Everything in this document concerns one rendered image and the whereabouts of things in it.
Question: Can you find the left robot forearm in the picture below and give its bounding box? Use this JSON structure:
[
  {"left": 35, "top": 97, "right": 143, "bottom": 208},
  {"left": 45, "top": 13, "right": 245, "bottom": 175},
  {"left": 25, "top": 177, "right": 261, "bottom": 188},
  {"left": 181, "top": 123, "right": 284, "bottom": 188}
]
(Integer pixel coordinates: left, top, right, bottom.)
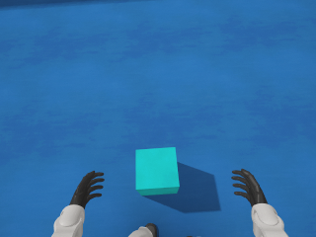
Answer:
[{"left": 51, "top": 204, "right": 85, "bottom": 237}]

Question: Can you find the left robot foot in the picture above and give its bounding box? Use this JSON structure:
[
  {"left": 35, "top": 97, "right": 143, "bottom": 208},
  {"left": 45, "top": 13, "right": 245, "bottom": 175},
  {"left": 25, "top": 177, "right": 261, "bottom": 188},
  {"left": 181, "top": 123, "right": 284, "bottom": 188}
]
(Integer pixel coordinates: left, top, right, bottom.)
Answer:
[{"left": 145, "top": 223, "right": 157, "bottom": 237}]

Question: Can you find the robot left shin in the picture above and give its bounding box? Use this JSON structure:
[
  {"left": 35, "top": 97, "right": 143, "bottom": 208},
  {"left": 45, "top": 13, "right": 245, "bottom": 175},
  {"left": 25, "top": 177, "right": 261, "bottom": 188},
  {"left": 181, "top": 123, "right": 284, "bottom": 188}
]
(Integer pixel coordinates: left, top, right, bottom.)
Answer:
[{"left": 138, "top": 226, "right": 152, "bottom": 235}]

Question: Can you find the robot left hand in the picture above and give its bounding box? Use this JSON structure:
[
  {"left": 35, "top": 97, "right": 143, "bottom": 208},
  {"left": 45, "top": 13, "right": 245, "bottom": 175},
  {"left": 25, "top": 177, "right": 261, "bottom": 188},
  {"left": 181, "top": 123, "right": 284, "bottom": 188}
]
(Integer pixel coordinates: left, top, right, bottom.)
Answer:
[{"left": 69, "top": 171, "right": 105, "bottom": 209}]

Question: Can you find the carton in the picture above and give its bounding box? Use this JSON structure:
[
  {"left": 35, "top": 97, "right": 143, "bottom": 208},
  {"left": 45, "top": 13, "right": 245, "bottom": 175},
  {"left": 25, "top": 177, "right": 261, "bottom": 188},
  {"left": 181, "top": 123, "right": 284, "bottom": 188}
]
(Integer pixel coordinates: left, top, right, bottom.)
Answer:
[{"left": 135, "top": 147, "right": 180, "bottom": 196}]

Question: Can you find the right robot forearm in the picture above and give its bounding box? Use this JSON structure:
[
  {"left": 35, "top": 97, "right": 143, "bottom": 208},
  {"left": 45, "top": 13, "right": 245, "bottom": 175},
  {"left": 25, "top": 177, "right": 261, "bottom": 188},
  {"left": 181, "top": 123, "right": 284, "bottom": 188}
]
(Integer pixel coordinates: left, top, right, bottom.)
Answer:
[{"left": 251, "top": 203, "right": 288, "bottom": 237}]

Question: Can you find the robot right hand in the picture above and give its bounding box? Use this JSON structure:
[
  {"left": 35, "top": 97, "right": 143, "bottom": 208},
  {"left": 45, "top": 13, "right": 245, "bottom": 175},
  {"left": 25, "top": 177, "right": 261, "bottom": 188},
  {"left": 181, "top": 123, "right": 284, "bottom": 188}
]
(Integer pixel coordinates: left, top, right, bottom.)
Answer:
[{"left": 231, "top": 168, "right": 268, "bottom": 207}]

